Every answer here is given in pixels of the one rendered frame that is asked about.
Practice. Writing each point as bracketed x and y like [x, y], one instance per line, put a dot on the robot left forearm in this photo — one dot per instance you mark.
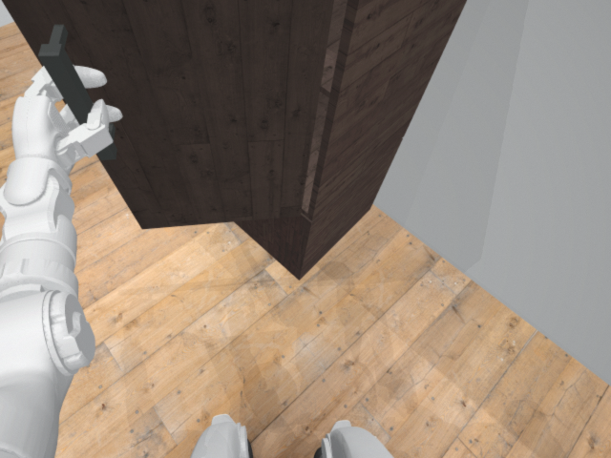
[39, 242]

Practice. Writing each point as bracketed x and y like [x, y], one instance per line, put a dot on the left robot upper arm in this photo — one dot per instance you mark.
[44, 340]

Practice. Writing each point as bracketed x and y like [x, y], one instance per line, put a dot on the handle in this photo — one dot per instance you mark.
[60, 68]

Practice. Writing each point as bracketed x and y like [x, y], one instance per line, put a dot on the robot thigh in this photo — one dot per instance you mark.
[223, 440]
[353, 442]

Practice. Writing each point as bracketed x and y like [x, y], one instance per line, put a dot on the left robot thigh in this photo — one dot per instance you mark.
[223, 440]

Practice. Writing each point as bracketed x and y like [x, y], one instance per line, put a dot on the robot left hand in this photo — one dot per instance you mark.
[40, 130]

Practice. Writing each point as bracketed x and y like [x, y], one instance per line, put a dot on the cupboard door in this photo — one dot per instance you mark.
[218, 98]

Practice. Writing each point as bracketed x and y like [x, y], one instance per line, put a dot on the right robot thigh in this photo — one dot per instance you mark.
[353, 442]

